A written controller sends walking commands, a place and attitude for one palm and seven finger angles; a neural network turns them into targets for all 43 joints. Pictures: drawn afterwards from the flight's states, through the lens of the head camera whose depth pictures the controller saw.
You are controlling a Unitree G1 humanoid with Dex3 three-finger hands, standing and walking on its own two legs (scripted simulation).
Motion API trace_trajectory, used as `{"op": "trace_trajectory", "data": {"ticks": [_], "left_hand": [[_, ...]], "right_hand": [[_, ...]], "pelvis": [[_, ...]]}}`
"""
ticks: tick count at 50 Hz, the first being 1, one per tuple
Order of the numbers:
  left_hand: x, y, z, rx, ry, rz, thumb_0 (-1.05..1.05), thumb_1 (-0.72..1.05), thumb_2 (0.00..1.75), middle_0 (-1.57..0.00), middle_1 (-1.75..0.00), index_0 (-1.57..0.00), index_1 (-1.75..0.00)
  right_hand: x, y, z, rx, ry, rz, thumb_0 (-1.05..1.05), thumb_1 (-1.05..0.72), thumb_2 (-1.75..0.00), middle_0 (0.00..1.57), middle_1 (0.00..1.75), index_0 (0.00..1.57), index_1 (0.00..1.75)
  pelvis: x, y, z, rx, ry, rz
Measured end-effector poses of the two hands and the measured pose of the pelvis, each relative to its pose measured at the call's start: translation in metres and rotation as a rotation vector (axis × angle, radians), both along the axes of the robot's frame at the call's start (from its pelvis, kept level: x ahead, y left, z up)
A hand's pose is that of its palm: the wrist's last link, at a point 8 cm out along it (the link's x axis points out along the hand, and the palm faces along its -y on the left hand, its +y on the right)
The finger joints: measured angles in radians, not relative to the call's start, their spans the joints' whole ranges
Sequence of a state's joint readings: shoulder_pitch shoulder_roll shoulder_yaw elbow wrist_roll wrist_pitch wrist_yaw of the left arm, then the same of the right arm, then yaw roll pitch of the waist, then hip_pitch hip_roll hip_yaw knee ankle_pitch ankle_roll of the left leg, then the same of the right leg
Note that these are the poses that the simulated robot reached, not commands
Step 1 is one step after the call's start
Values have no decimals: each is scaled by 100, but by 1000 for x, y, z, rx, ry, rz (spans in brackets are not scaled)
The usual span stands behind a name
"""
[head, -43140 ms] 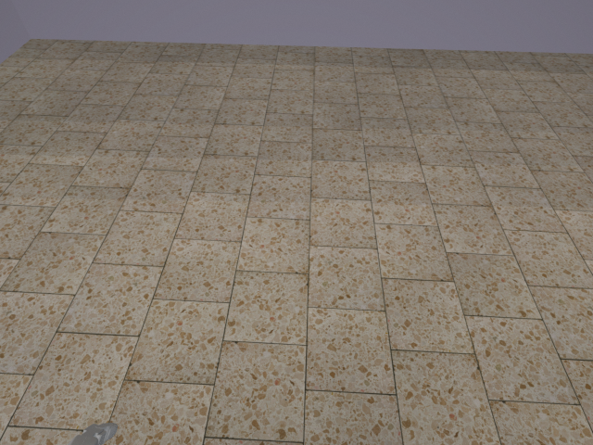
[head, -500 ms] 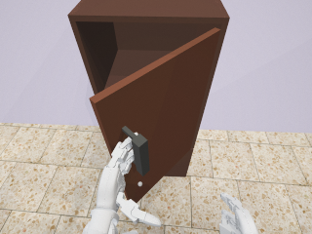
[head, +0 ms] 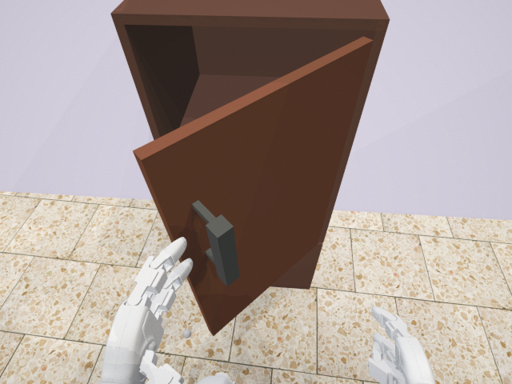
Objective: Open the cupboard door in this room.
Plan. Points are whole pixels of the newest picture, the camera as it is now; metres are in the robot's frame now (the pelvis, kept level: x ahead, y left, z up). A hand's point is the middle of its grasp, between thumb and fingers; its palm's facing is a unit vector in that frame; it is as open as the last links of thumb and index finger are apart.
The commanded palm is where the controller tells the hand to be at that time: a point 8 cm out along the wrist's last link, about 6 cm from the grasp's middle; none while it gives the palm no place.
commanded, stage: slide the hand sideways off the handle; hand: left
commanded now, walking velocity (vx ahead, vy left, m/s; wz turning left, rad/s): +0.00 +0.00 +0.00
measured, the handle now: (215, 244) +0.29 +0.08 +0.10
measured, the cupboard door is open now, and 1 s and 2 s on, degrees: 46 46 46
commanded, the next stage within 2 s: draw the hand back to the body in 0.14 s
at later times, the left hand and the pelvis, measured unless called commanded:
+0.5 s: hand (135, 337) +0.17 +0.14 +0.11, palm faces -0.02 -1.00 -0.05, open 16.3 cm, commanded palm +0.13 +0.20 +0.13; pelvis -0.01 +0.01 +0.00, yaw +0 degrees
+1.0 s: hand (45, 313) +0.17 +0.23 +0.16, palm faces +0.23 -0.92 -0.30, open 14.3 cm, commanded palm +0.13 +0.28 +0.19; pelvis +0.00 +0.03 +0.04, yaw +0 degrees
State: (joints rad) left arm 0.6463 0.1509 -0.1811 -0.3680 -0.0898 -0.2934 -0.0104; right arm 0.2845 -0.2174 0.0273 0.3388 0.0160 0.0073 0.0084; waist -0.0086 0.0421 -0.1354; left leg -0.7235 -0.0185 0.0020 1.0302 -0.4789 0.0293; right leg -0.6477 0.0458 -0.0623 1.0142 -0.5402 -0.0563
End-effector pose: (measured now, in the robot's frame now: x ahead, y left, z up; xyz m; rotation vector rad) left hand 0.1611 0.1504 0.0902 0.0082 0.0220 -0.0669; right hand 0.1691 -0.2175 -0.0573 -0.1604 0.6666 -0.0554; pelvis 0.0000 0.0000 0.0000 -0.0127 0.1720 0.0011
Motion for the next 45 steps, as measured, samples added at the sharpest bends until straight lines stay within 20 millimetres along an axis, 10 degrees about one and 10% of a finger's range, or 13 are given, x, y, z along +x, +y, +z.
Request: {"op": "trace_trajectory", "data": {"ticks": [17, 45], "left_hand": [[-19, 22, 5, 4, -30, -2, -2, -50, 30, -16, -30, -16, -30], [-21, 103, 72, 238, -16, 226, -1, -31, 38, -17, -30, -16, -30]], "right_hand": [[-1, -5, -1, -27, -32, -26, 2, -90, -90, 20, 30, 20, 30], [6, 29, 42, -49, -83, -25, 2, -90, -90, 20, 30, 20, 30]], "pelvis": [[-9, 2, -5, -12, 3, 12], [0, 25, 34, -28, -117, 9]]}}
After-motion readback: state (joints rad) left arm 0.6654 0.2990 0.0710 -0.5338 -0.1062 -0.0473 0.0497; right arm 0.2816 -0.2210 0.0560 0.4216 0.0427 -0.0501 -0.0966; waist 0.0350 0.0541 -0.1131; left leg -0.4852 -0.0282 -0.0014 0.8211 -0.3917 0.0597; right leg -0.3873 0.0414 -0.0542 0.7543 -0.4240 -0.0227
